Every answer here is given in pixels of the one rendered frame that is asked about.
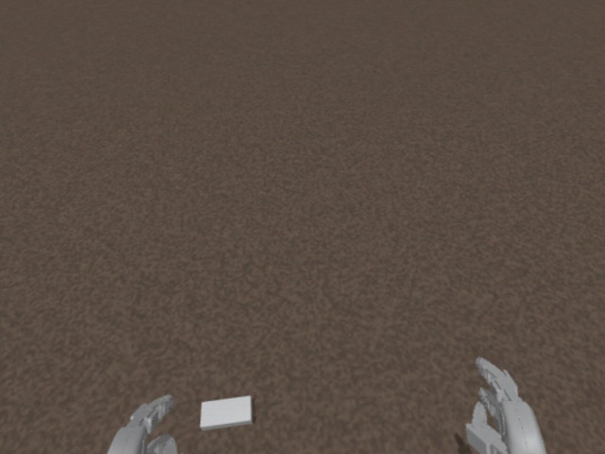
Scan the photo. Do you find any left robot hand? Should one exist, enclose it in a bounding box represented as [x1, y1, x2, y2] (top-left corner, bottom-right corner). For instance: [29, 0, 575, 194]
[107, 394, 183, 454]

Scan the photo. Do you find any right robot hand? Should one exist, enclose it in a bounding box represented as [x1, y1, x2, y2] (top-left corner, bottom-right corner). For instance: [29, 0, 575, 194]
[466, 358, 546, 454]

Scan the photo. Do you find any small box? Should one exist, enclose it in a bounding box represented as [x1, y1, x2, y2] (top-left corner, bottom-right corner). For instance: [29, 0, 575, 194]
[200, 395, 252, 430]

